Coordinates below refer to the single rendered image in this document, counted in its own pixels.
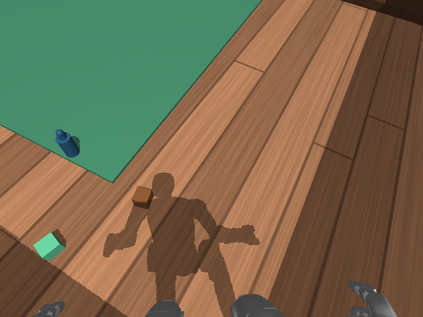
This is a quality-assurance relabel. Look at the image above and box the left robot hand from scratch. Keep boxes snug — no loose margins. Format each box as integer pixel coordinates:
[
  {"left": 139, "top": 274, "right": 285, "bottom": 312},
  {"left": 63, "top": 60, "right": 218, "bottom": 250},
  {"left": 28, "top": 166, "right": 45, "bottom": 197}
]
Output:
[{"left": 33, "top": 301, "right": 65, "bottom": 317}]

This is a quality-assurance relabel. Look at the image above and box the bookshelf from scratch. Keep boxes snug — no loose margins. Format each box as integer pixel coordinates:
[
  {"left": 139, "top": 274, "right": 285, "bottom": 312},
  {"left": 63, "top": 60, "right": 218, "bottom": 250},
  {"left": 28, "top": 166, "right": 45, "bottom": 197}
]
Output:
[{"left": 340, "top": 0, "right": 423, "bottom": 26}]

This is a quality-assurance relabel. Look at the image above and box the right robot hand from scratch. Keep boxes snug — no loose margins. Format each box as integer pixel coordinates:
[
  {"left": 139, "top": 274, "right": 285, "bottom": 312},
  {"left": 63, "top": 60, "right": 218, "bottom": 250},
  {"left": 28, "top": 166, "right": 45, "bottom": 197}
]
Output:
[{"left": 346, "top": 281, "right": 397, "bottom": 317}]

